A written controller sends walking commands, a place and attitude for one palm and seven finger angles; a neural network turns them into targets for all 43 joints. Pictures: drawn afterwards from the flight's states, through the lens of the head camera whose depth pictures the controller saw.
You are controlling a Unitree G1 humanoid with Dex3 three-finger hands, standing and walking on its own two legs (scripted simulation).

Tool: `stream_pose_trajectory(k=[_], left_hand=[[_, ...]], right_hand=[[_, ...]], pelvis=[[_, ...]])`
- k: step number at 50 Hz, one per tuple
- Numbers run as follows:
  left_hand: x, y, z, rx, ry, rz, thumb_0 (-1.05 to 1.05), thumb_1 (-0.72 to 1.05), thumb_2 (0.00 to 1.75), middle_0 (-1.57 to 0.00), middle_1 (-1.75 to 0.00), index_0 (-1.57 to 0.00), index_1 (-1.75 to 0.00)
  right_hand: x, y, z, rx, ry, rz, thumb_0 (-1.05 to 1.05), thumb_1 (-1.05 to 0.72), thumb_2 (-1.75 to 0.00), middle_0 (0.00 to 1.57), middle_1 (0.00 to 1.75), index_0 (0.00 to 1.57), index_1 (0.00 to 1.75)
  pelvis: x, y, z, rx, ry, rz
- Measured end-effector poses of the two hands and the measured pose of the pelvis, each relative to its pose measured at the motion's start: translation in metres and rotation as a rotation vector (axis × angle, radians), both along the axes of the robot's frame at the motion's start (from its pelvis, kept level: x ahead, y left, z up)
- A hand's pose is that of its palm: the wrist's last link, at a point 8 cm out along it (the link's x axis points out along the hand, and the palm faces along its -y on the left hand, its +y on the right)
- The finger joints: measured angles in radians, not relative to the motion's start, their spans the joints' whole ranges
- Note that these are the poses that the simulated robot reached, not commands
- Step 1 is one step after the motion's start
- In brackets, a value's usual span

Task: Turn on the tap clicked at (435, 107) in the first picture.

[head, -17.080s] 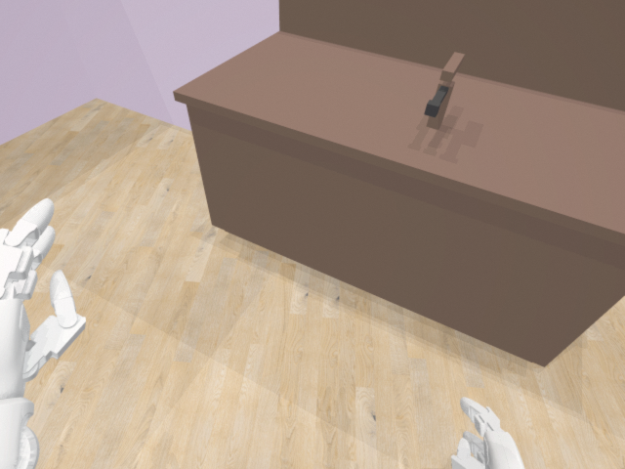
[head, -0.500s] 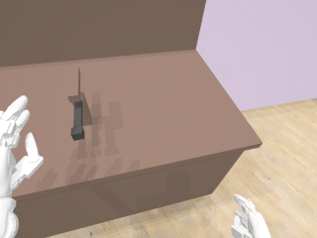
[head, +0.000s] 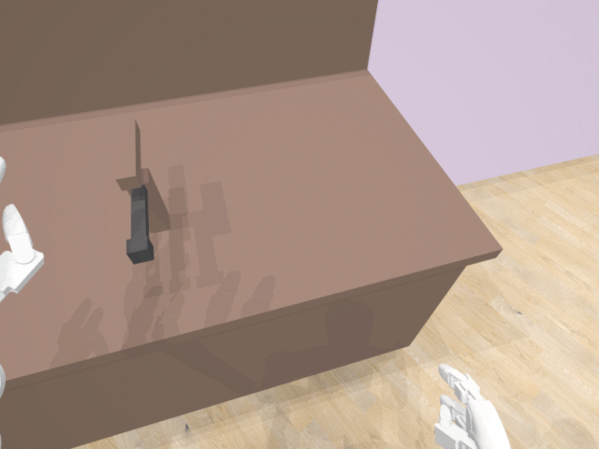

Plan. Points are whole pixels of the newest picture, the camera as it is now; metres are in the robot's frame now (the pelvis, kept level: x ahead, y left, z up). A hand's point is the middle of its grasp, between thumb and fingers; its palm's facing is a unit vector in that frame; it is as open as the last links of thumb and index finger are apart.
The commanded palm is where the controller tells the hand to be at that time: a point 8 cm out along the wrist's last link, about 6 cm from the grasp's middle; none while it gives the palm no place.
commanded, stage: come to a stop and stand still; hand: left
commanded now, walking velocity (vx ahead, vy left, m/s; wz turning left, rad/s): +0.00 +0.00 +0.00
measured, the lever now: (140, 249) +0.35 +0.27 +0.04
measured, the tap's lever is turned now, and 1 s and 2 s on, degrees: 0 0 0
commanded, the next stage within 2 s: look again from close up in 0.88 s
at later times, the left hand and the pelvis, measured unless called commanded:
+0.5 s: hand (50, 259) +0.25 +0.28 +0.17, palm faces +0.38 -0.83 -0.40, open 7.4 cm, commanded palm +0.19 +0.30 +0.18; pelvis +0.04 +0.02 +0.00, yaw +1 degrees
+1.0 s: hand (54, 284) +0.23 +0.27 +0.15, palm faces +0.38 -0.85 -0.37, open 7.4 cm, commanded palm +0.17 +0.30 +0.18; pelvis +0.02 +0.02 +0.00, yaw +1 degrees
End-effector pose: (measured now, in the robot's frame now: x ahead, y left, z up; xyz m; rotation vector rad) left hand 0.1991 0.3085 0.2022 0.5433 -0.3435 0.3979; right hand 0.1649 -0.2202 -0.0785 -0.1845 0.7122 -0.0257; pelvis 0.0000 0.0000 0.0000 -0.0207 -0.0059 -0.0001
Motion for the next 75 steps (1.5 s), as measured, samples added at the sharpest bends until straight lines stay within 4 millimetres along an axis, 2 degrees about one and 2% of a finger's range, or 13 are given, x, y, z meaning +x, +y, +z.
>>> stream_pose_trajectory(k=[4,8,10,13,16,19,24,31,37,42,54,64,75], left_hand=[[-0.001,-0.027,-0.044,-0.08,0.191,-0.113,0.02,0.9,0.9,-0.2,-0.3,-0.2,-0.3],[0.003,-0.014,-0.067,-0.115,0.244,-0.099,0.02,0.89,0.9,-0.21,-0.3,-0.21,-0.3],[0.008,-0.003,-0.063,-0.113,0.198,-0.067,0.02,0.89,0.9,-0.22,-0.3,-0.22,-0.3],[0.014,0.009,-0.042,-0.087,0.084,-0.038,0.02,0.89,0.9,-0.22,-0.3,-0.22,-0.3],[0.016,0.007,-0.016,-0.048,-0.032,-0.059,0.02,0.89,0.9,-0.21,-0.3,-0.21,-0.3],[0.015,0.001,-0.003,-0.017,-0.076,-0.096,0.02,0.89,0.9,-0.21,-0.3,-0.21,-0.3],[0.015,0.007,-0.017,-0.035,0.014,-0.085,0.02,0.89,0.9,-0.21,-0.3,-0.21,-0.3],[0.005,0.013,-0.047,-0.139,0.114,-0.016,0.02,0.89,0.9,-0.21,-0.3,-0.21,-0.3],[-0.002,0.0,-0.034,-0.129,0.042,-0.056,0.02,0.89,0.9,-0.21,-0.3,-0.21,-0.3],[-0.003,0.002,-0.023,-0.084,0.017,-0.06,0.02,0.89,0.9,-0.21,-0.3,-0.21,-0.3],[-0.009,-0.003,-0.039,-0.116,0.097,-0.057,0.02,0.89,0.9,-0.21,-0.3,-0.21,-0.3],[-0.013,-0.001,-0.026,-0.081,0.046,-0.042,0.02,0.89,0.9,-0.21,-0.3,-0.21,-0.3],[-0.004,-0.006,-0.039,-0.138,0.088,-0.032,0.02,0.89,0.9,-0.21,-0.3,-0.21,-0.3]], right_hand=[[-0.002,0.008,0.0,0.005,0.007,-0.048,0.01,-0.9,-0.9,0.2,0.3,0.21,0.3],[0.002,0.015,0.005,-0.042,0.036,-0.034,0.01,-0.9,-0.9,0.2,0.3,0.21,0.3],[0.009,0.018,0.008,-0.064,0.038,-0.01,0.01,-0.9,-0.9,0.2,0.3,0.21,0.3],[0.024,0.023,0.012,-0.081,0.014,0.031,0.01,-0.9,-0.9,0.2,0.3,0.21,0.3],[0.041,0.029,0.018,-0.08,-0.031,0.056,0.01,-0.9,-0.9,0.2,0.3,0.21,0.3],[0.055,0.034,0.024,-0.061,-0.077,0.058,0.01,-0.9,-0.9,0.2,0.3,0.21,0.3],[0.066,0.041,0.028,-0.035,-0.102,0.045,0.01,-0.9,-0.9,0.2,0.3,0.21,0.3],[0.057,0.039,0.026,-0.064,-0.055,0.059,0.01,-0.9,-0.9,0.2,0.3,0.21,0.3],[0.044,0.032,0.024,-0.088,-0.033,0.057,0.01,-0.9,-0.9,0.2,0.3,0.21,0.3],[0.035,0.027,0.023,-0.077,-0.038,0.025,0.01,-0.9,-0.9,0.2,0.3,0.21,0.3],[0.014,0.017,0.017,-0.077,-0.011,-0.012,0.01,-0.9,-0.9,0.2,0.3,0.21,0.3],[0.018,0.016,0.018,-0.072,-0.026,-0.005,0.01,-0.9,-0.9,0.2,0.3,0.21,0.3],[0.026,0.016,0.021,-0.059,-0.036,-0.003,0.01,-0.9,-0.9,0.2,0.3,0.21,0.3]], pelvis=[[0.013,0.009,0.0,0.005,0.002,-0.011],[0.021,0.009,0.0,0.009,0.001,0.0],[0.023,0.009,-0.001,0.008,-0.001,0.009],[0.027,0.012,-0.001,0.001,-0.004,0.018],[0.03,0.016,-0.002,-0.003,-0.003,0.02],[0.034,0.02,-0.001,-0.003,0.0,0.017],[0.037,0.022,0.0,-0.004,0.008,0.02],[0.031,0.018,0.002,-0.004,0.01,0.027],[0.026,0.016,0.002,-0.007,0.0,0.031],[0.023,0.016,0.002,-0.007,-0.002,0.026],[0.016,0.015,0.003,-0.003,-0.004,0.023],[0.016,0.013,0.003,-0.001,-0.008,0.026],[0.018,0.006,0.004,0.005,-0.005,0.017]])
